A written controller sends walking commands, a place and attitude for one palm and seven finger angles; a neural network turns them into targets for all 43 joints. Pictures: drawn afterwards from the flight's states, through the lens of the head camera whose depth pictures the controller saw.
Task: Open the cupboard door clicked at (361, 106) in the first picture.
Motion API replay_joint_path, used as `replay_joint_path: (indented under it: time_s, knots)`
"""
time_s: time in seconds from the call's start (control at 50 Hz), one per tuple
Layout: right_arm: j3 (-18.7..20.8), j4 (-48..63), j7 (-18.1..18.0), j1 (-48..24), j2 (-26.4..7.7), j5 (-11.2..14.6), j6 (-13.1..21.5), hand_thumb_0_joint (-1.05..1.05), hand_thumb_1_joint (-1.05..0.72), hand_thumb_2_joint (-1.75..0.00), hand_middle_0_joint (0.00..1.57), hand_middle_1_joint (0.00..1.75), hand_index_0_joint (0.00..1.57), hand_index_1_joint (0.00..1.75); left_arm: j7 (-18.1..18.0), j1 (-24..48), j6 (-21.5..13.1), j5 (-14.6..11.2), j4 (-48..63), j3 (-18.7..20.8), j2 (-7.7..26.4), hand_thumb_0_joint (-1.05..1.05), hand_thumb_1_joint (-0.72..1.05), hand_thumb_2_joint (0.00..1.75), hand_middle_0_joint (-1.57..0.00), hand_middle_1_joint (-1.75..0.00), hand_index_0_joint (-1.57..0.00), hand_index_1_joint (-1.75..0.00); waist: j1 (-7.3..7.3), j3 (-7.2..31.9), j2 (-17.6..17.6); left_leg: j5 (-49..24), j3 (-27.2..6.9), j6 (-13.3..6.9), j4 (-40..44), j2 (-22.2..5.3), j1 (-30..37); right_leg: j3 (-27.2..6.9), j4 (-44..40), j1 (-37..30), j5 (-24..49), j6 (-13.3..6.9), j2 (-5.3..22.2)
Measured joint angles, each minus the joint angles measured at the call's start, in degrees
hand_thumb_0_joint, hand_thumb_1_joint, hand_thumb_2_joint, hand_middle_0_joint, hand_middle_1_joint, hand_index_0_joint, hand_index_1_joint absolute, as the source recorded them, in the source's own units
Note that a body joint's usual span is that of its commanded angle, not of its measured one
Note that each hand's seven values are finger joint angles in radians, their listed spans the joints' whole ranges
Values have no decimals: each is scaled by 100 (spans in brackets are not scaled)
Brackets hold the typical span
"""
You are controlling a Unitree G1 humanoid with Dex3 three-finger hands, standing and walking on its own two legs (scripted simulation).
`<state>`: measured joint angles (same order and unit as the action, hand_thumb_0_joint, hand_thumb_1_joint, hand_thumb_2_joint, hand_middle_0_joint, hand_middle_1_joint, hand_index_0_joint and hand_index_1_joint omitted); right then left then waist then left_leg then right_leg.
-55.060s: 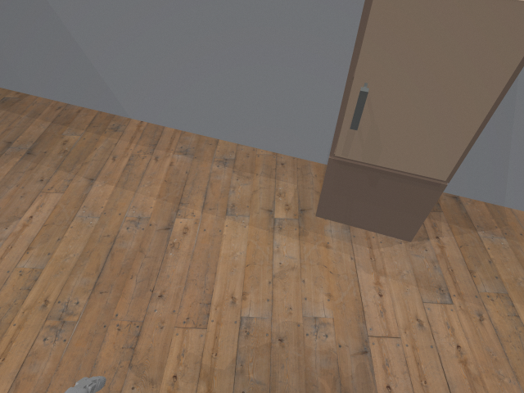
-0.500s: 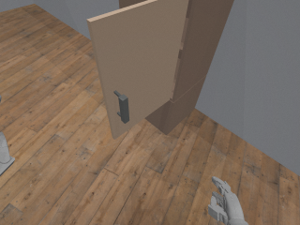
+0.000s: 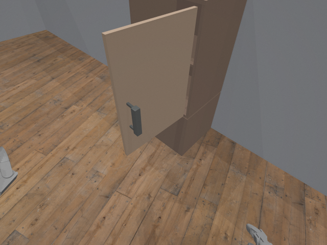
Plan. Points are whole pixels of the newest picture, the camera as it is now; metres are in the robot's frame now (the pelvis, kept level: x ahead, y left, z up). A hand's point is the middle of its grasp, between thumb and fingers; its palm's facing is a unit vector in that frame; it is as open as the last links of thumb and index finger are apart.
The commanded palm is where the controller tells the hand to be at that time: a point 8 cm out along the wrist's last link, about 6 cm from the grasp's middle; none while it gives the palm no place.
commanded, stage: stop stepping back and stand still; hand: left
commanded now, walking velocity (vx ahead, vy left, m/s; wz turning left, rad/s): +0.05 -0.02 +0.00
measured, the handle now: (133, 118) +0.61 +0.15 -0.09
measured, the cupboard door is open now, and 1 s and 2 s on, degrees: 87 87 87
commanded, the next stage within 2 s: let the arm hang, fingers relaxed in 0.06 s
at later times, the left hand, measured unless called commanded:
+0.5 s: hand out of the picture +0.05 +0.18 -0.17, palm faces +0.06 -0.98 -0.17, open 7.0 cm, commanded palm none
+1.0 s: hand out of the picture +0.02 +0.24 -0.15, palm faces +0.03 -0.95 -0.31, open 7.4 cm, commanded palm none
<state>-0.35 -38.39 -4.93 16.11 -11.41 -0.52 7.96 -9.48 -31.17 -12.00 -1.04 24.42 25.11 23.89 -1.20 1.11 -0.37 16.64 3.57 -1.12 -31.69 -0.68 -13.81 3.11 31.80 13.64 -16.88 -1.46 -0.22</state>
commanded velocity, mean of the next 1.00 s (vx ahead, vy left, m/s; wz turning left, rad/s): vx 0.00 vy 0.00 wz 0.00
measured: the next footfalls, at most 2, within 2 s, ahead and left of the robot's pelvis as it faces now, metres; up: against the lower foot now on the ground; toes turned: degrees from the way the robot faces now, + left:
none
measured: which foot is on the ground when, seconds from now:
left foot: down 0.00-1.00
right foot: down 0.00-1.00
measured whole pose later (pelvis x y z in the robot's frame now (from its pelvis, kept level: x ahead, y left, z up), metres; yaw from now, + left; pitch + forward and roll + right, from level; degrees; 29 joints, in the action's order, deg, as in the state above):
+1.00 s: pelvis -0.02 +0.01 +0.01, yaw +2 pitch -2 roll +0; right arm 0.6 -64.9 -0.8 10.8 -14.3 -1.3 0.0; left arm -0.6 -10.3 -0.2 0.8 -64.9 0.9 15.3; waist 0.0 -2.6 1.8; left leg 9.3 1.8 -2.0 -21.2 1.5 -9.7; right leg 1.6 21.8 8.6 -11.0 -0.8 -0.1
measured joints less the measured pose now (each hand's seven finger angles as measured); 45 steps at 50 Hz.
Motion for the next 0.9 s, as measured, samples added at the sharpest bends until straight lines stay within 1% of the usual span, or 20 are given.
replay_joint_path:
  time_s: [0.1,0.16,0.18,0.2,0.24,0.28,0.32,0.36,0.42,0.44,0.46,0.52,0.58,0.68,0.78,0.9]
  knots:
    - [-79,-31,93,-127,90,-9,-49,2,-90,-89,21,30,21,30,50,26,11,-34,-40,-214,-267,2,89,90,-21,-30,-21,-30,112,21,136,125,-65,14,-223,-89,-165,21,-33,54,17,-60,-115]
    - [-82,-82,96,-197,93,-14,-98,2,-90,-89,21,30,21,30,77,70,61,-25,-52,-348,-330,2,89,90,-21,-30,-22,-30,142,-23,73,101,-82,28,-165,-55,-102,17,-72,-5,9,-39,-92]
    - [-31,-185,201,-223,50,-30,-18,2,-90,-89,21,30,21,30,169,216,20,72,-321,-468,-295,2,89,90,-21,-30,-21,-30,152,26,67,87,-110,16,-199,-16,-186,38,-26,67,-4,-19,-53]
    - [32,-301,319,-274,-37,-43,-26,2,-90,-89,21,30,21,30,325,474,116,158,-804,-677,-274,1,89,90,-21,-30,-21,-30,182,76,98,106,-132,-6,-265,33,-287,61,98,183,-52,9,0]
    - [92,-521,444,-458,-221,-74,-230,1,-90,-89,21,30,21,30,582,976,608,234,-2055,-1125,-391,1,89,90,-21,-30,-21,-30,196,129,177,153,-103,-77,-390,151,-442,19,440,431,-203,74,123]
    - [108,-666,475,-633,-308,-136,-412,1,-90,-89,21,30,21,30,733,1361,1089,270,-3406,-1507,-585,1,90,90,-20,-30,-20,-29,114,97,182,163,-42,-145,-450,290,-528,-178,819,624,-435,90,190]
    - [79,-754,476,-719,-315,-180,-516,1,-90,-89,21,30,21,30,822,1607,1387,287,-4590,-1848,-809,1,90,90,-20,-29,-20,-29,26,-39,125,143,-10,-162,-457,377,-532,-298,918,641,-504,95,210]
    - [58,-889,481,-738,-306,-166,-605,1,-90,-89,21,30,21,30,885,1699,1490,302,-5543,-2174,-1095,1,91,90,-20,-29,-20,-29,-21,-229,149,110,-69,-112,-412,305,-454,-244,759,506,-399,67,135]
    - [46,-1131,475,-639,-204,-124,-749,1,-90,-89,21,30,21,30,962,1577,1443,278,-6523,-2548,-1393,2,91,90,-20,-29,-20,-29,-41,-412,-25,4,-153,-22,-217,231,-317,-162,439,299,-241,-7,56]
    - [48,-1235,467,-590,-165,-116,-787,1,-90,-89,21,30,21,30,957,1535,1417,242,-6788,-2590,-1464,1,91,90,-20,-29,-20,-29,-31,-463,-107,-36,-183,-7,-142,216,-266,-133,333,227,-193,-26,38]
    - [53,-1345,455,-525,-119,-109,-814,1,-90,-89,21,30,20,30,864,1542,1358,168,-6962,-2460,-1471,0,94,90,-21,-30,-21,-29,-2,-503,-188,-86,-228,3,-62,202,-226,-89,218,158,-139,-40,21]
    - [48,-1707,421,-389,-58,-114,-873,1,-90,-89,21,30,20,30,840,1628,1313,168,-7469,-2398,-1254,-2,99,90,-21,-30,-21,-30,113,-571,-291,-235,-310,30,174,141,-96,-11,-161,-52,60,-56,-49]
    - [74,-1979,386,-332,-86,-103,-911,1,-90,-89,20,30,20,30,862,1657,1314,176,-7921,-2408,-1118,-2,98,90,-21,-30,-21,-30,149,-577,-194,-329,-334,26,333,88,4,8,-508,-237,260,-48,-111]
    - [103,-2260,368,-329,-155,-87,-903,1,-90,-89,20,30,20,30,885,1696,1303,176,-8477,-2416,-985,0,94,90,-21,-30,-21,-29,146,-540,22,-479,-295,-12,593,98,152,-33,-834,-403,465,-13,-106]
    - [95,-2442,385,-373,-187,-81,-859,1,-90,-89,20,30,20,30,888,1793,1266,175,-8774,-2410,-899,1,92,90,-20,-30,-21,-29,147,-497,178,-615,-244,-52,812,152,256,-83,-950,-449,557,26,-53]
    - [90,-2588,406,-448,-222,-81,-820,1,-90,-89,21,30,20,30,883,1946,1214,177,-8906,-2408,-852,1,91,90,-20,-30,-20,-29,142,-417,242,-702,-205,-78,972,200,351,-122,-985,-479,585,54,-5]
